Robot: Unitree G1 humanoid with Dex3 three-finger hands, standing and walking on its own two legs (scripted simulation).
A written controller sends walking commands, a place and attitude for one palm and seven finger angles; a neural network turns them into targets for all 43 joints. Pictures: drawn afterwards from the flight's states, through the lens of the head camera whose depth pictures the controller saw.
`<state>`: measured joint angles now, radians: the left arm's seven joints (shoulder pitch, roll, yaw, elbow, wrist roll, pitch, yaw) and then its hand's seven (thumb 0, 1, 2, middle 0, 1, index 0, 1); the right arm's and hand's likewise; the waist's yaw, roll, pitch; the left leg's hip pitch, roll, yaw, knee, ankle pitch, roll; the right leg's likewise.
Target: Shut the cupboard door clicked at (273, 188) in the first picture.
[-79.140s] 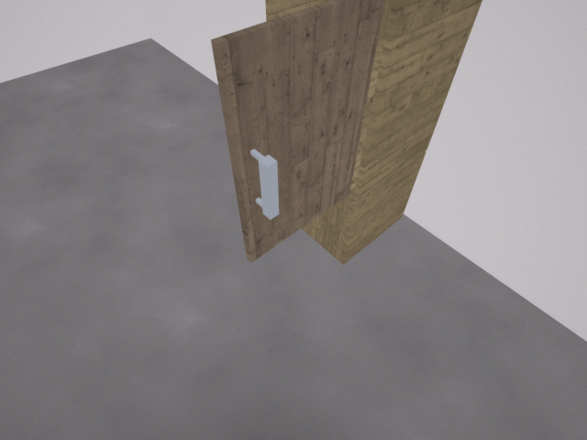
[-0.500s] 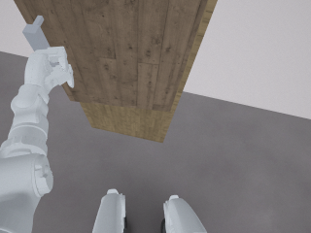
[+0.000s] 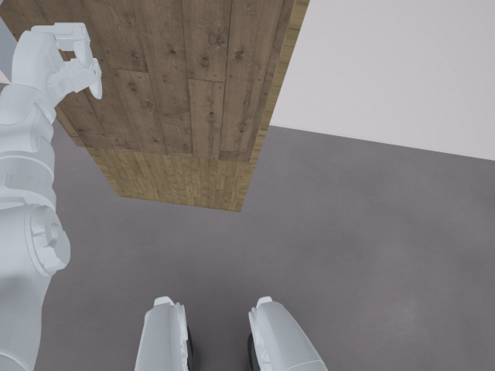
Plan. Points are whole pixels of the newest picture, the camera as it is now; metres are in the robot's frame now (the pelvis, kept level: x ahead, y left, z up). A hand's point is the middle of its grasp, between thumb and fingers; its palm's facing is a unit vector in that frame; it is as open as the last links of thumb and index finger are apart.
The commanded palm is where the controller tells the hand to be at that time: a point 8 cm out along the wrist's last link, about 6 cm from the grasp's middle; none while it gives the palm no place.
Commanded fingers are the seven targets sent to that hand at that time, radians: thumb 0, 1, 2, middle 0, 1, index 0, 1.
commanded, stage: push the door shut along its arc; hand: left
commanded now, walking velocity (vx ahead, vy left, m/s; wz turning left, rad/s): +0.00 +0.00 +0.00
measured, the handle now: (21, 55) +0.58 +0.27 +0.09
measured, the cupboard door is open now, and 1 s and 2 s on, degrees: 3 0 0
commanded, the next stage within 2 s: pull the fist back off the door in 0.60 s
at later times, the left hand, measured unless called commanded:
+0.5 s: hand (96, 62) +0.56 +0.17 +0.09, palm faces -0.26 -0.96 -0.05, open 3.1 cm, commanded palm +0.60 +0.15 +0.09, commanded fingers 0.00 0.90 0.90 -1.30 -1.50 -1.30 -1.50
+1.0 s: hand (112, 57) +0.57 +0.14 +0.09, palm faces +0.25 -0.96 -0.09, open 3.1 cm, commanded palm +0.56 +0.13 +0.09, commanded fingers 0.00 0.90 0.90 -1.30 -1.50 -1.30 -1.50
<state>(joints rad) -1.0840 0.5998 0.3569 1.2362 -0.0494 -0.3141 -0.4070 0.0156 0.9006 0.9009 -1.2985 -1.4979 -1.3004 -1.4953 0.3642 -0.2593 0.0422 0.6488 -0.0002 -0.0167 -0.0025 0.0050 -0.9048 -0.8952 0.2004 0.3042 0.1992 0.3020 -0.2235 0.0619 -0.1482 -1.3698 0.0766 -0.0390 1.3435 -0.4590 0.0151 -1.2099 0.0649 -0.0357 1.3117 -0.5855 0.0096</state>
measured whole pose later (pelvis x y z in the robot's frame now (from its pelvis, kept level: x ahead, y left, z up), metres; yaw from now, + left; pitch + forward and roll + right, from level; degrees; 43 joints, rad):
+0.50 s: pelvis -0.01 +0.00 -0.02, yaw +0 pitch +30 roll -7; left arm -1.34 0.69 0.22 1.32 -0.02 -0.21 -0.46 0.00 0.89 1.00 -1.30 -1.50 -1.30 -1.50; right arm 0.35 -0.26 0.06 0.70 -0.01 -0.08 -0.03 0.00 -0.90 -0.90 0.20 0.30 0.20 0.30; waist -0.25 0.05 -0.13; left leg -1.52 0.07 -0.09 1.43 -0.45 0.01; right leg -1.33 0.06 -0.08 1.40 -0.59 0.00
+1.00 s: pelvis -0.04 +0.00 -0.03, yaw +1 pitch +30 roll -7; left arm -1.37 0.52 0.28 1.38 0.15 -0.25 0.25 0.03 0.83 1.03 -1.30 -1.50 -1.31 -1.50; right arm 0.39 -0.21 0.05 0.70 -0.12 -0.11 0.08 0.00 -0.90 -0.90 0.20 0.30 0.20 0.30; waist -0.30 0.07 -0.15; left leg -1.54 0.04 -0.10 1.40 -0.39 0.00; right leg -1.36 0.05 -0.09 1.38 -0.55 0.00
